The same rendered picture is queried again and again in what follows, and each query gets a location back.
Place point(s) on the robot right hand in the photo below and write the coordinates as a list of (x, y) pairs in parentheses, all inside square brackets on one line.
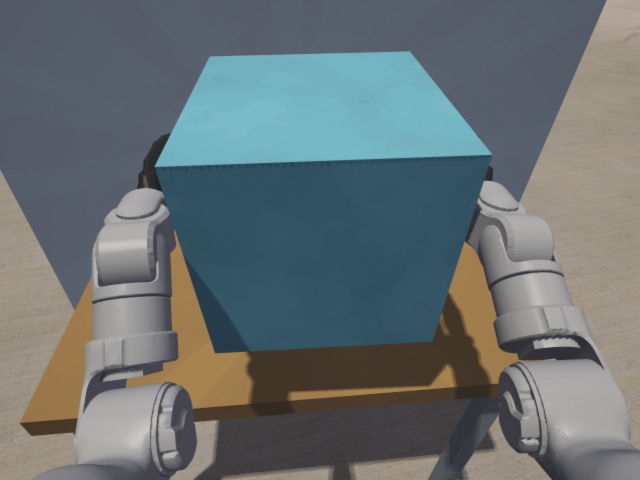
[(489, 173)]

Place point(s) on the carton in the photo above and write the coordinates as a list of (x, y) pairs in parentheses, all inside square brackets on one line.
[(320, 200)]

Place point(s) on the table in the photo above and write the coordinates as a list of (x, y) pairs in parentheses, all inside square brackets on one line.
[(463, 361)]

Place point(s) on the robot right upper arm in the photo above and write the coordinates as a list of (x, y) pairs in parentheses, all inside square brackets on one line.
[(568, 416)]

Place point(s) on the robot right forearm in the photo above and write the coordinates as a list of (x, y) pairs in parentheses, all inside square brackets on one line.
[(536, 317)]

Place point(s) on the robot left hand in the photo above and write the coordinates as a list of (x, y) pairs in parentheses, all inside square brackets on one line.
[(148, 177)]

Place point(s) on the robot left upper arm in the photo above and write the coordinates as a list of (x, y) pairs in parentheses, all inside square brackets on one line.
[(137, 433)]

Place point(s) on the robot left forearm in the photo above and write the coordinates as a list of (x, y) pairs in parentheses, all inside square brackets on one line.
[(131, 290)]

